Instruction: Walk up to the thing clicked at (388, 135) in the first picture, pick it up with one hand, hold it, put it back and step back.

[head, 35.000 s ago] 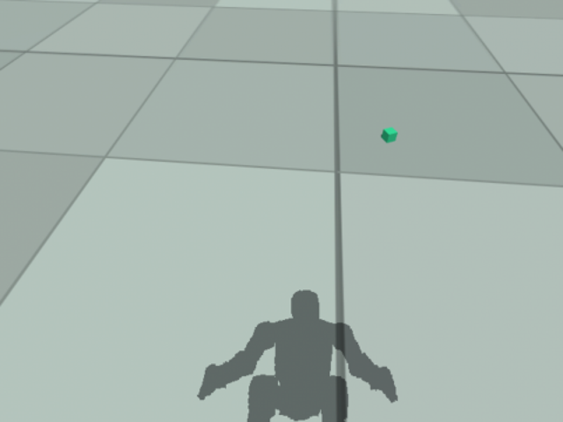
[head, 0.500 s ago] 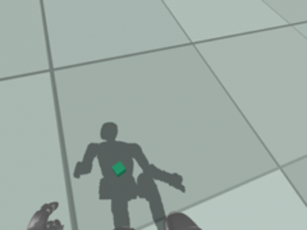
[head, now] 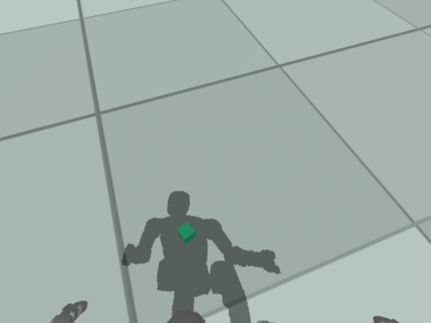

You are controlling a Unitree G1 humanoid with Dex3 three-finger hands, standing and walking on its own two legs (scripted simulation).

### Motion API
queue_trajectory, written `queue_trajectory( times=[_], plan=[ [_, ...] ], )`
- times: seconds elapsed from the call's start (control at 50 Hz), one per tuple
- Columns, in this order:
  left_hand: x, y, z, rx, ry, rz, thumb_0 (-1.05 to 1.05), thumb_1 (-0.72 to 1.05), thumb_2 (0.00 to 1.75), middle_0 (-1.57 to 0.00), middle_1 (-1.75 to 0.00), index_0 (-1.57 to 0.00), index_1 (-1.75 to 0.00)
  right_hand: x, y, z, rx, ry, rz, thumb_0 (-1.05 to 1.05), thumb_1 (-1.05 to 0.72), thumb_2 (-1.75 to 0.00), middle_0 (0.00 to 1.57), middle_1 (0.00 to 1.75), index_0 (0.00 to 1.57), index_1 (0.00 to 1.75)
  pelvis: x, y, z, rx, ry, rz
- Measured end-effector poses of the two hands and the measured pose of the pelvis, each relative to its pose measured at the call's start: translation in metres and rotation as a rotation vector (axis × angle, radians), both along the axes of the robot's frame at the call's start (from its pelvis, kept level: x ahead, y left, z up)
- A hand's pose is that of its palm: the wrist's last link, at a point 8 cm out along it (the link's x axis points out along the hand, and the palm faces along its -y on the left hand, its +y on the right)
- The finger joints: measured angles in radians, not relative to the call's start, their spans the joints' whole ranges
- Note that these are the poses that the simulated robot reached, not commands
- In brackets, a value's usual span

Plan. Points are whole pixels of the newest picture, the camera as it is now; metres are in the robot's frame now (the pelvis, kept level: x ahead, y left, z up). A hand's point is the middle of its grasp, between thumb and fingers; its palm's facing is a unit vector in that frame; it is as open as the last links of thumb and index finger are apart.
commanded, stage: step back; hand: left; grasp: from above
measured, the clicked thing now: (186, 232) +0.55 +0.19 -0.74
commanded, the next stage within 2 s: none
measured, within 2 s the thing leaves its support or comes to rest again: neither
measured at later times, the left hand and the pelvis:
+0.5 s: hand out of the picture -0.06 +0.27 -0.16, palm faces -0.04 -0.92 -0.40, open 7.4 cm; pelvis -0.15 -0.01 -0.01, yaw -3 degrees
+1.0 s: hand out of the picture -0.18 +0.23 -0.15, palm faces +0.02 -0.94 -0.35, open 7.3 cm; pelvis -0.31 -0.02 -0.01, yaw +2 degrees
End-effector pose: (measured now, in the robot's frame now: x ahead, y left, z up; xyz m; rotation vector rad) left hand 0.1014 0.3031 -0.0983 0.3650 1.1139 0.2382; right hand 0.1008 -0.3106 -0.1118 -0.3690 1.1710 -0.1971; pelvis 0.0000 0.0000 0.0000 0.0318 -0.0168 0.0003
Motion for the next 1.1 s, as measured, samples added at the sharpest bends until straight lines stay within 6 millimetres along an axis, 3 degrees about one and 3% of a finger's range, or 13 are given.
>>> queue_trajectory(
  times=[0.08, 0.16, 0.28, 0.4, 0.52, 0.58, 0.64, 0.76, 0.88, 0.98, 1.1],
  plan=[
    [-0.012, 0.007, -0.006, -0.013, -0.037, -0.014, 0.00, 0.90, 0.90, -0.20, -0.30, -0.21, -0.30, -0.024, 0.002, -0.001, -0.040, 0.018, 0.022, 0.00, -0.90, -0.90, 0.20, 0.30, 0.20, 0.30, -0.023, 0.010, -0.006, -0.018, -0.001, 0.031],
    [-0.031, 0.020, -0.022, -0.041, -0.052, -0.008, 0.00, 0.90, 0.90, -0.20, -0.30, -0.21, -0.30, -0.051, 0.016, -0.001, -0.063, 0.016, 0.033, 0.01, -0.90, -0.90, 0.20, 0.30, 0.20, 0.30, -0.050, 0.020, -0.015, 0.005, -0.038, 0.036],
    [-0.075, 0.026, -0.020, -0.065, -0.003, 0.027, 0.00, 0.91, 0.90, -0.20, -0.30, -0.21, -0.30, -0.090, 0.030, 0.020, -0.047, 0.008, 0.041, 0.01, -0.90, -0.90, 0.21, 0.30, 0.21, 0.30, -0.078, 0.020, 0.000, -0.059, -0.025, 0.034],
    [-0.128, 0.028, -0.020, -0.038, 0.052, 0.028, 0.00, 0.91, 0.90, -0.20, -0.30, -0.21, -0.30, -0.103, 0.019, 0.027, -0.059, -0.062, 0.044, 0.01, -0.90, -0.90, 0.21, 0.30, 0.21, 0.30, -0.113, 0.010, 0.000, -0.056, -0.002, -0.006],
    [-0.177, 0.009, -0.026, 0.006, 0.105, -0.010, 0.00, 0.91, 0.90, -0.20, -0.30, -0.21, -0.30, -0.128, -0.013, 0.010, -0.051, -0.140, 0.031, 0.00, -0.90, -0.90, 0.21, 0.30, 0.21, 0.30, -0.157, -0.011, -0.017, -0.030, -0.011, -0.060],
    [-0.205, -0.010, -0.020, 0.000, 0.110, -0.011, 0.00, 0.91, 0.90, -0.20, -0.30, -0.21, -0.30, -0.151, -0.027, -0.002, -0.034, -0.136, -0.008, 0.00, -0.90, -0.90, 0.21, 0.30, 0.21, 0.30, -0.180, -0.018, -0.018, -0.076, -0.038, -0.032],
    [-0.227, -0.021, -0.008, -0.002, 0.104, -0.010, 0.01, 0.91, 0.89, -0.20, -0.30, -0.21, -0.30, -0.180, -0.031, -0.003, -0.011, -0.098, -0.037, 0.01, -0.90, -0.90, 0.20, 0.30, 0.20, 0.30, -0.193, -0.023, -0.009, -0.015, -0.030, -0.054],
    [-0.237, -0.024, 0.004, 0.021, 0.036, -0.023, 0.01, 0.90, 0.89, -0.20, -0.30, -0.21, -0.30, -0.244, -0.032, -0.006, -0.008, -0.010, -0.034, 0.01, -0.90, -0.90, 0.20, 0.30, 0.20, 0.30, -0.226, -0.025, -0.003, -0.003, 0.003, -0.019],
    [-0.244, -0.014, -0.012, 0.004, -0.081, -0.026, 0.00, 0.90, 0.90, -0.20, -0.30, -0.21, -0.30, -0.299, -0.021, -0.013, -0.037, 0.066, 0.010, 0.01, -0.90, -0.90, 0.20, 0.30, 0.20, 0.30, -0.272, -0.022, -0.017, -0.016, -0.013, 0.042],
    [-0.279, -0.022, -0.021, -0.045, -0.047, -0.006, 0.00, 0.91, 0.90, -0.20, -0.30, -0.21, -0.30, -0.333, -0.012, 0.004, -0.032, 0.048, 0.023, 0.01, -0.90, -0.90, 0.21, 0.30, 0.21, 0.30, -0.306, -0.023, -0.009, -0.036, -0.035, 0.037],
    [-0.338, -0.032, -0.021, -0.065, 0.007, 0.001, 0.00, 0.91, 0.90, -0.20, -0.30, -0.21, -0.30, -0.349, -0.029, 0.025, -0.067, -0.033, 0.025, 0.01, -0.90, -0.90, 0.21, 0.30, 0.21, 0.30, -0.343, -0.035, -0.001, -0.056, -0.013, 0.004]
  ],
)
